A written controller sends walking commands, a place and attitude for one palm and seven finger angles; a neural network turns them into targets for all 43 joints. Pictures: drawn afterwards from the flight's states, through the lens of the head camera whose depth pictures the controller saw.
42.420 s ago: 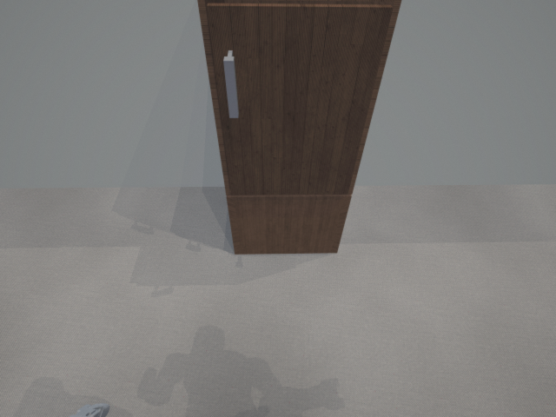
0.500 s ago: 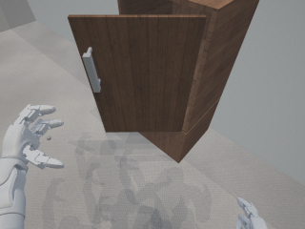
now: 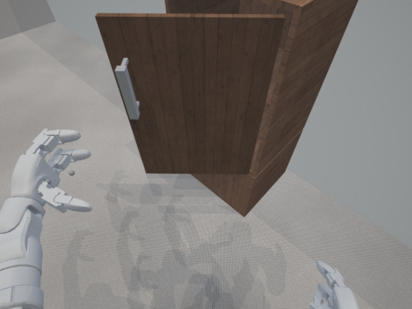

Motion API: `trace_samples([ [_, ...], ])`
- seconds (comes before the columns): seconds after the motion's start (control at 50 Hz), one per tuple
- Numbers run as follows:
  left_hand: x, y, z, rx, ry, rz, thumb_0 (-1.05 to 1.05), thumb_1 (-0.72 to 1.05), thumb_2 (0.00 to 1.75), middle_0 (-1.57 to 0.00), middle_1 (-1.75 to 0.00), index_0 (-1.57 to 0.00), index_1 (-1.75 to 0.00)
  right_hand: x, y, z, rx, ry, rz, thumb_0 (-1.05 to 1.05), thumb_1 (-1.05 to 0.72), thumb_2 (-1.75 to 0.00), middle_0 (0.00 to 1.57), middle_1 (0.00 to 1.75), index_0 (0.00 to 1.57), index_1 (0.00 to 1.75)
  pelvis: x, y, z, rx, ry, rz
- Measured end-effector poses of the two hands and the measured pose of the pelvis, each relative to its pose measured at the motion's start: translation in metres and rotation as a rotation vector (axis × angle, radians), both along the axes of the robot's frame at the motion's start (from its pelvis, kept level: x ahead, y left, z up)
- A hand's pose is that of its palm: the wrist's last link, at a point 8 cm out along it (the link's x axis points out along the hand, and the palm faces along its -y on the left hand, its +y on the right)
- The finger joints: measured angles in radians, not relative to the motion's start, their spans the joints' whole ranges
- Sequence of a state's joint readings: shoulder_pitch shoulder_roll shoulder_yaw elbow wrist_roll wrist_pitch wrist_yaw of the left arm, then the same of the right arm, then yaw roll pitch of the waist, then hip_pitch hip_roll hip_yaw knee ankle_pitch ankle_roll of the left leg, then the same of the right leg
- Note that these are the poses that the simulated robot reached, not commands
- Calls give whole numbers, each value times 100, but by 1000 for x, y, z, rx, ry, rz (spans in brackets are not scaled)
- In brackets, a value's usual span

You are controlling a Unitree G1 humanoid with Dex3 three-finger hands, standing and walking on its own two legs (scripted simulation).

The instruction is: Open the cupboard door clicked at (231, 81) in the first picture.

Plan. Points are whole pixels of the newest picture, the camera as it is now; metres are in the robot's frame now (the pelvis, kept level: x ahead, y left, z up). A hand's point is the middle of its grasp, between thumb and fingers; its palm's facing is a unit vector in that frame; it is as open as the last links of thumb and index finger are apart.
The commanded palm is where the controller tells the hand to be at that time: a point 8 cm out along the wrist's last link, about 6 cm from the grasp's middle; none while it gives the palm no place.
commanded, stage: move the hooked fingers beside the handle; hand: left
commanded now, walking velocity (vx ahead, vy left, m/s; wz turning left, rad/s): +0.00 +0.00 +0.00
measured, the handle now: (130, 89) +0.60 +0.25 +0.08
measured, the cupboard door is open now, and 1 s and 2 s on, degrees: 43 43 43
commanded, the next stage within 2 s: none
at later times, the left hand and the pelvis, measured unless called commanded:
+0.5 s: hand (84, 141) +0.40 +0.28 +0.10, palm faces +0.06 -1.00 +0.00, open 14.0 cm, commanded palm +0.37 +0.33 +0.09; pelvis +0.00 +0.01 -0.01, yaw -2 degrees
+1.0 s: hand (96, 115) +0.48 +0.29 +0.10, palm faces +0.05 -1.00 +0.01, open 14.0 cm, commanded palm +0.46 +0.34 +0.09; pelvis +0.00 +0.02 -0.02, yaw -2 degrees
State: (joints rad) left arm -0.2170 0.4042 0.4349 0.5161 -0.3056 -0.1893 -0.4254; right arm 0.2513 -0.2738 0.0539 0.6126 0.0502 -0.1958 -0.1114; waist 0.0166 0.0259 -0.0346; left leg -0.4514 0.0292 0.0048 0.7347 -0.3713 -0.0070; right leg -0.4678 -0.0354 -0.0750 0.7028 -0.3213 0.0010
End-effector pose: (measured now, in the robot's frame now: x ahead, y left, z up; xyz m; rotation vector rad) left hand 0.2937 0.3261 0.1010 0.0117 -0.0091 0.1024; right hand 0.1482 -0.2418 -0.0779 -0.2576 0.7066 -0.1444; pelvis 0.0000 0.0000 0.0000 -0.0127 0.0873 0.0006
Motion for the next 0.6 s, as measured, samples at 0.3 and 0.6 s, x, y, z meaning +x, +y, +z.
trace_samples([
  [0.3,50,7,0,-3,10,-11,-1,-50,30,-30,-120,-30,-120,-48,-17,-12,-27,149,-86,2,-90,-90,21,30,20,30,0,3,-3,-1,44,-22],
  [0.6,94,11,-1,-18,-7,-35,-1,-50,30,-30,-120,-30,-120,-91,-16,-21,-47,305,-151,1,-90,-90,21,30,20,30,-1,11,-8,-9,95,-33],
])
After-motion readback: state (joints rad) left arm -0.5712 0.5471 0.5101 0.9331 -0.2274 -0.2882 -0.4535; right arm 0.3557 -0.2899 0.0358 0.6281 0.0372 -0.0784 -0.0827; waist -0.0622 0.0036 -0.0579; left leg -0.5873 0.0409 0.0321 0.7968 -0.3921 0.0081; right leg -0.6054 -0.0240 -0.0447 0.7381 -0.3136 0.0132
